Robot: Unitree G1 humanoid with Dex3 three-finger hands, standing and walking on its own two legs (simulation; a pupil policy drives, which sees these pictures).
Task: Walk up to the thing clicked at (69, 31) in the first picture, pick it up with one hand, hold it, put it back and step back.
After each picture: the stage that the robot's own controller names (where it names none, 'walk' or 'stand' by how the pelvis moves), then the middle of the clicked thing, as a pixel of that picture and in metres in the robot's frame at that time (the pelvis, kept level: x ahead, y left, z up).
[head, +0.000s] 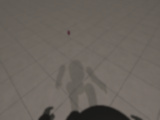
stand; (68, 32) +2.03 +0.62 -0.72
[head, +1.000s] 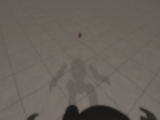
walk; (79, 35) +1.93 +0.29 -0.69
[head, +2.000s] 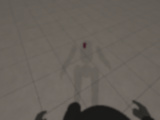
walk; (84, 45) +1.33 +0.11 -0.70
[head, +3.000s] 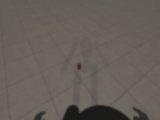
walk; (79, 66) +0.86 +0.13 -0.71
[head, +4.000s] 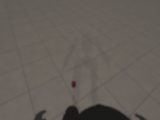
walk; (73, 84) +0.52 +0.16 -0.71
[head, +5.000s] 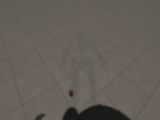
stand; (71, 93) +0.40 +0.19 -0.71
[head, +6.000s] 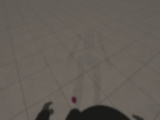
stand; (74, 100) +0.31 +0.19 -0.71
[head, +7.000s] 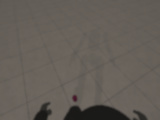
stand; (74, 98) +0.31 +0.16 -0.70
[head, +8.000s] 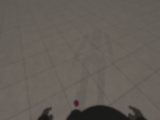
stand; (76, 103) +0.27 +0.17 -0.72
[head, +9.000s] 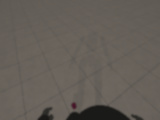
stand; (74, 106) +0.26 +0.18 -0.73
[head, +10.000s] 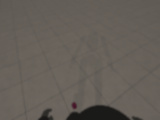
stand; (74, 105) +0.26 +0.17 -0.73
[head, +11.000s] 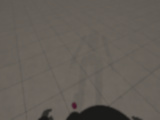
stand; (74, 105) +0.26 +0.17 -0.73
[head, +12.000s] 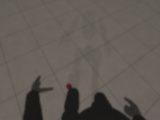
go down; (69, 86) +0.29 +0.19 -0.59
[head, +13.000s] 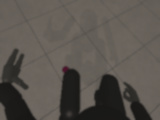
go down; (66, 70) +0.34 +0.24 -0.32
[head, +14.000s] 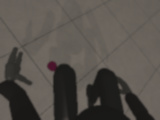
close in; (52, 66) +0.32 +0.26 -0.25
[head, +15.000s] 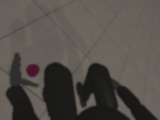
close; (33, 71) +0.30 +0.28 -0.20
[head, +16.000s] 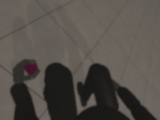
lift; (32, 69) +0.30 +0.29 -0.20
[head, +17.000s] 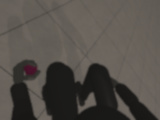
lift; (31, 69) +0.30 +0.29 -0.21
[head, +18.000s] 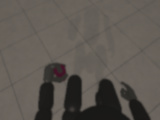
lift; (61, 73) +0.29 +0.21 -0.02
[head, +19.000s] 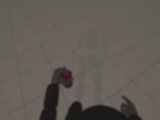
hold; (67, 79) +0.28 +0.17 +0.00
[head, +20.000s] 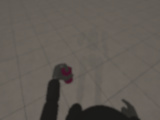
hold; (67, 75) +0.31 +0.17 +0.01
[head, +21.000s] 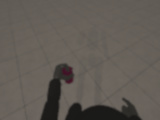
hold; (68, 75) +0.32 +0.17 +0.00
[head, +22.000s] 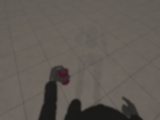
crouch; (64, 76) +0.31 +0.19 -0.02
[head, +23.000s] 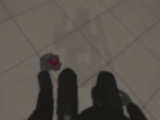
lower; (55, 63) +0.36 +0.25 -0.11
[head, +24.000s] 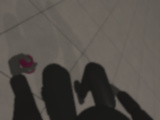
lower; (28, 65) +0.35 +0.29 -0.21
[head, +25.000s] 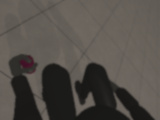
lower; (28, 65) +0.34 +0.29 -0.21
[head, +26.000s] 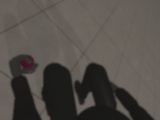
lower; (28, 65) +0.33 +0.29 -0.21
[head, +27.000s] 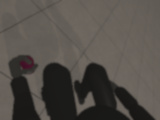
lower; (28, 65) +0.33 +0.29 -0.21
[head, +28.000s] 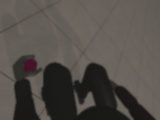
open; (30, 67) +0.32 +0.28 -0.21
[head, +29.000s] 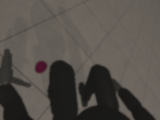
rise; (40, 67) +0.31 +0.27 -0.22
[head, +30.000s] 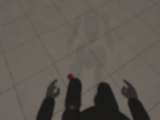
walk; (70, 77) +0.34 +0.21 -0.48
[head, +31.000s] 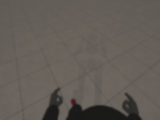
stand; (73, 102) +0.30 +0.18 -0.66
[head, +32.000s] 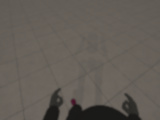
stand; (73, 102) +0.29 +0.18 -0.66
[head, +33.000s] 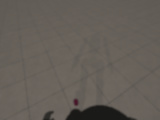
stand; (75, 102) +0.32 +0.17 -0.72
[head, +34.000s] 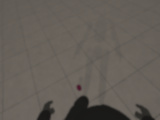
walk; (79, 87) +0.37 +0.20 -0.70
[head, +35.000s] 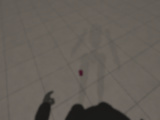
walk; (80, 73) +0.62 +0.14 -0.70
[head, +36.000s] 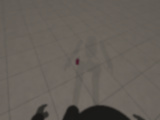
stand; (77, 61) +0.92 +0.17 -0.71
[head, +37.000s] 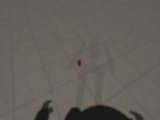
stand; (79, 63) +0.94 +0.18 -0.71
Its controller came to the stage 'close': yes
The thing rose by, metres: 0.70
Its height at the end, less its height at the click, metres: +0.00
